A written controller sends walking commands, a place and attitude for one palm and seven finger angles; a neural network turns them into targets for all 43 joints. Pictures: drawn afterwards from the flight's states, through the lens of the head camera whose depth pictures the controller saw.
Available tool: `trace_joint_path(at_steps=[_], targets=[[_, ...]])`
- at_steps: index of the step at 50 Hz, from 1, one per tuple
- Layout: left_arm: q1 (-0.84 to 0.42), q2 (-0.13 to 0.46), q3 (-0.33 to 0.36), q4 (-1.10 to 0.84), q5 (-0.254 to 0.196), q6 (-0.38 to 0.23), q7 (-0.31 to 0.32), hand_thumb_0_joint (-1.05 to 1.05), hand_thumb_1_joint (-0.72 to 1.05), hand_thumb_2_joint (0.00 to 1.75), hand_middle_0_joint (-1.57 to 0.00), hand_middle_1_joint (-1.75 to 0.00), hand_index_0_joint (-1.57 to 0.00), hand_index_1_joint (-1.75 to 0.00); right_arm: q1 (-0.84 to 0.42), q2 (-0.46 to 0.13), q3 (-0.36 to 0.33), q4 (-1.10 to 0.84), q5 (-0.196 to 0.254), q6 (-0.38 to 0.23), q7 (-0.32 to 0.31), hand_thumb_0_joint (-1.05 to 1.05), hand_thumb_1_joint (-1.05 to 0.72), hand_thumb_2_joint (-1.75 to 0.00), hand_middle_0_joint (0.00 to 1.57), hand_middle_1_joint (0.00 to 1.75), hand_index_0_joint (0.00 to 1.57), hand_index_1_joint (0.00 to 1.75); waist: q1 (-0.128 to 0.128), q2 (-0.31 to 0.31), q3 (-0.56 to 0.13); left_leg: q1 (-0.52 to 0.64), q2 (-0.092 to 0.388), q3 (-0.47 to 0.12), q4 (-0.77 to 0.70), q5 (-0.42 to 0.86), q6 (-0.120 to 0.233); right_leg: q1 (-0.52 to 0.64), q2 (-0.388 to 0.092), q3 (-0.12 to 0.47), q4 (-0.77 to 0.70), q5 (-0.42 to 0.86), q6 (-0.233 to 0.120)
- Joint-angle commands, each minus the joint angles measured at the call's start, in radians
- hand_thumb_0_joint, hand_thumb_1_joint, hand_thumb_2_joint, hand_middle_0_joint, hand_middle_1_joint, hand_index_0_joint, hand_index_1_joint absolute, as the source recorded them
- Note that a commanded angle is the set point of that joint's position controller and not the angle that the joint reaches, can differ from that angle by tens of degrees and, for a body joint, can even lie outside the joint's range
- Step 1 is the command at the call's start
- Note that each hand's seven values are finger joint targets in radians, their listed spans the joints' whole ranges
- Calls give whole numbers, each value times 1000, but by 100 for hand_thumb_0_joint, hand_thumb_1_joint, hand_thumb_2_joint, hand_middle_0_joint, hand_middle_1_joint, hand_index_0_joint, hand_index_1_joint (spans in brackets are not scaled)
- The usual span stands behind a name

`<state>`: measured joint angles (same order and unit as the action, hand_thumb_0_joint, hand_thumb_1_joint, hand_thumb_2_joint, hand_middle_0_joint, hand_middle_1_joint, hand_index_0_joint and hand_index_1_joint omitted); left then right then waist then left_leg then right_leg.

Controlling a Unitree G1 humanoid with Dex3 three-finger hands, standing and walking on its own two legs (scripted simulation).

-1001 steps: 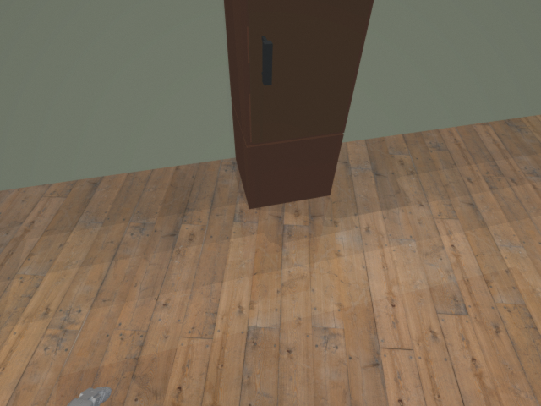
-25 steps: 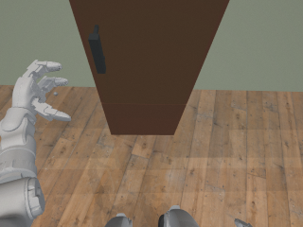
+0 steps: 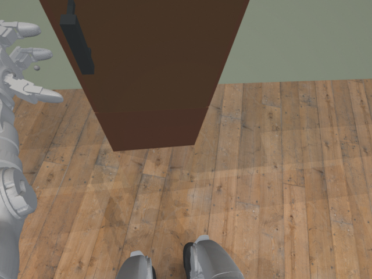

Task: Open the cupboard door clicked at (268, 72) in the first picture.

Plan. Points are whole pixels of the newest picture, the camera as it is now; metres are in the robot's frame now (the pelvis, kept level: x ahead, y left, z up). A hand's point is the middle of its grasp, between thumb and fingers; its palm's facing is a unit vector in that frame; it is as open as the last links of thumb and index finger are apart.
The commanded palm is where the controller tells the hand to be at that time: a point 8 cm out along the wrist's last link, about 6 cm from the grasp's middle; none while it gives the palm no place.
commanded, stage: move the hooked fingers beside the handle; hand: left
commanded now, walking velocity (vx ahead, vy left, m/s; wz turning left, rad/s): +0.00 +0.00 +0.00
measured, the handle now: (80, 39) +0.61 +0.17 +0.07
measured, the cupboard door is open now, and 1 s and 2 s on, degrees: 0 0 0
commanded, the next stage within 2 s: slide the fingers in behind the handle in 1.02 s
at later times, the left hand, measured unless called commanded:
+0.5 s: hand (38, 57) +0.56 +0.24 +0.07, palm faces -0.01 -1.00 -0.01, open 14.0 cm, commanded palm +0.54 +0.27 +0.07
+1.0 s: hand (40, 59) +0.55 +0.24 +0.07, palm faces +0.00 -1.00 -0.01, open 14.0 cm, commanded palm +0.54 +0.27 +0.07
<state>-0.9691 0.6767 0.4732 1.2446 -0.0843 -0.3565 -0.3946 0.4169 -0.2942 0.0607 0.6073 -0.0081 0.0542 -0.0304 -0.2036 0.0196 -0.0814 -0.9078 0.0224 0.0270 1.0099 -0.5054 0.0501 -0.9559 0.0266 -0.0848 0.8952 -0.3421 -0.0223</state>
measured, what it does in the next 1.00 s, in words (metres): stands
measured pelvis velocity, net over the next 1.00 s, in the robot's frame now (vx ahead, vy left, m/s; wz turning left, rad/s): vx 0.02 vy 0.01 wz -0.02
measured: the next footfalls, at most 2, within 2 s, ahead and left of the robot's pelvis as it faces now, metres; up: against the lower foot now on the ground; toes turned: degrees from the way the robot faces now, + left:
none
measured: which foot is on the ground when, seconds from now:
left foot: down 0.00-1.00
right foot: down 0.00-1.00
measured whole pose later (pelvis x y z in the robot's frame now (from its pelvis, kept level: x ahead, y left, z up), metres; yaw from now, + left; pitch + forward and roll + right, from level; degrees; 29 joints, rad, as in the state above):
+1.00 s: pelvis +0.02 +0.01 +0.00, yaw -1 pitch +26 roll -5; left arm -1.01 0.69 0.48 1.24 -0.06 -0.35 -0.36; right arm 0.43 -0.27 0.07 0.58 -0.03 0.13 0.01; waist -0.22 0.03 -0.08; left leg -0.94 0.03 0.01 1.03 -0.54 0.06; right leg -0.97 0.04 -0.09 0.88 -0.36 -0.01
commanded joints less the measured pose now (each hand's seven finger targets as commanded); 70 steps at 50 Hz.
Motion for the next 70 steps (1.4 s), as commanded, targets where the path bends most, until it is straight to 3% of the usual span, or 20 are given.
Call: trace_joint_path(at_steps=[1, 6, 11, 13, 14, 19, 23, 26, 29, 35, 38, 41, 43, 45, 48, 50, 56, 59, 64, 70], targets=[[-427, 313, 46, -200, -10, -58, 12, 0, -50, 30, -30, -120, -30, -120, 208, -192, -65, -43, -12, 6, -3, 0, -90, -90, 20, 30, 20, 30, 2, 181, -521, 283, 14, -95, -110, 555, -37, 318, 18, 67, -46, 332, -5], [-480, 321, 49, -202, -1, -61, 27, 0, -50, 30, -30, -120, -30, -120, 231, -193, -65, -38, -21, 27, 5, 0, -90, -90, 20, 30, 20, 30, -22, 198, -538, 300, 19, -100, -98, 591, -38, 303, 22, 64, -47, 355, -4], [-527, 342, 39, -118, 24, -34, 34, 0, -50, 30, -30, -120, -30, -120, 250, -198, -55, -36, -23, 42, 5, 0, -90, -90, 20, 30, 20, 30, -53, 169, -476, 234, 18, -95, -92, 537, -26, 285, 26, 65, -52, 340, -3], [-500, 384, 56, -108, 39, -28, 34, 0, -50, 30, -30, -120, -30, -120, 252, -199, -50, -46, -25, 45, 5, 0, -90, -90, 20, 30, 20, 30, -39, 167, -478, 194, 14, -92, -94, 504, -23, 311, 24, 67, -47, 330, -4], [-492, 364, 46, -112, 38, -32, 29, 0, -50, 30, -30, -120, -30, -120, 257, -198, -51, -50, -26, 45, 6, 0, -90, -90, 20, 30, 20, 30, -40, 206, -492, 231, 16, -94, -92, 538, -26, 287, 26, 63, -40, 341, -9], [-459, 363, 67, -205, 14, -57, 10, 0, -50, 30, -30, -120, -30, -120, 268, -201, -64, -58, -30, 56, 15, 0, -90, -90, 20, 30, 20, 30, -20, 230, -599, 344, 31, -114, -78, 695, -45, 285, 32, 51, -27, 393, -12], [-477, 350, 70, -228, -6, -47, 6, 0, -50, 30, -30, -120, -30, -120, 265, -201, -67, -49, -27, 68, 19, 0, -90, -90, 20, 30, 20, 30, -25, 209, -568, 332, 32, -111, -87, 666, -41, 293, 36, 50, -43, 385, -6], [-480, 315, 45, -260, 2, -49, 18, 0, -50, 30, -30, -120, -30, -120, 266, -194, -70, -43, -28, 73, 23, 0, -90, -90, 20, 30, 20, 30, -25, 271, -582, 405, 37, -119, -79, 741, -56, 239, 39, 43, -43, 378, -7], [-488, 272, 12, -221, 5, -44, 33, 0, -50, 30, -30, -120, -30, -120, 264, -191, -65, -37, -28, 76, 24, 0, -90, -90, 20, 30, 20, 30, -44, 242, -486, 384, 39, -126, -85, 714, -55, 199, 42, 34, -52, 342, -9], [-480, 279, 23, -220, 8, -52, 44, 0, -50, 30, -30, -120, -30, -120, 267, -191, -68, -29, -34, 74, 26, 0, -90, -90, 20, 30, 20, 30, -35, 259, -540, 426, 41, -136, -74, 782, -72, 201, 41, 31, -40, 365, -10], [-427, 307, 46, -192, 10, -41, 43, 0, -50, 30, -30, -120, -30, -120, 258, -193, -68, -46, -31, 73, 26, 0, -90, -90, 20, 30, 20, 30, -26, 191, -520, 327, 30, -113, -79, 700, -49, 277, 39, 43, -42, 393, -8], [-431, 281, 17, -209, 16, -41, 38, 0, -50, 30, -30, -120, -30, -120, 252, -186, -64, -51, -26, 76, 26, 0, -90, -90, 20, 30, 20, 30, -23, 239, -512, 354, 33, -114, -82, 733, -57, 252, 38, 40, -38, 394, -10], [-460, 275, 12, -222, 11, -47, 39, 0, -50, 30, -30, -120, -30, -120, 249, -188, -66, -52, -28, 76, 28, 0, -90, -90, 20, 30, 20, 30, -35, 202, -501, 339, 33, -115, -81, 688, -52, 249, 40, 39, -40, 373, -6], [-473, 267, 14, -245, -1, -59, 38, 0, -50, 30, -30, -120, -30, -120, 250, -188, -69, -51, -26, 75, 26, 0, -90, -90, 20, 30, 20, 30, -33, 231, -539, 373, 34, -119, -76, 715, -56, 240, 40, 41, -38, 378, -7], [-491, 292, 37, -228, -3, -65, 42, 0, -50, 30, -30, -120, -30, -120, 251, -191, -70, -42, -27, 70, 24, 0, -90, -90, 20, 30, 20, 30, -38, 196, -541, 338, 29, -118, -71, 670, -52, 261, 39, 44, -35, 371, -6], [-493, 318, 51, -235, 3, -68, 42, 0, -50, 30, -30, -120, -30, -120, 253, -190, -68, -40, -28, 67, 23, 0, -90, -90, 20, 30, 20, 30, -27, 242, -557, 348, 29, -117, -70, 696, -57, 264, 38, 45, -29, 384, -10], [-454, 259, 4, -233, 7, -55, 36, 0, -50, 30, -30, -120, -30, -120, 251, -187, -68, -39, -26, 73, 28, 0, -90, -90, 20, 30, 20, 30, -26, 247, -546, 397, 35, -130, -73, 739, -66, 225, 41, 33, -38, 360, -8], [-493, 188, -37, -211, -13, -43, 38, 0, -50, 30, -30, -120, -30, -120, 248, -183, -66, -35, -25, 67, 26, 0, -90, -90, 20, 30, 20, 30, -53, 211, -501, 355, 30, -125, -78, 659, -51, 213, 40, 33, -44, 339, -8], [-501, 244, 10, -236, 4, -57, 76, 0, -50, 30, -30, -120, -30, -120, 254, -184, -68, -38, -30, 61, 29, 0, -90, -90, 20, 30, 20, 30, -35, 210, -531, 321, 22, -114, -75, 612, -46, 248, 37, 41, -34, 345, -11], [-480, 224, 0, -222, 16, -71, 107, 0, -50, 30, -30, -120, -30, -120, 243, -178, -67, -46, -29, 56, 36, 0, -90, -90, 20, 30, 20, 30, -30, 192, -519, 279, 17, -102, -77, 563, -38, 274, 35, 51, -35, 346, -8]])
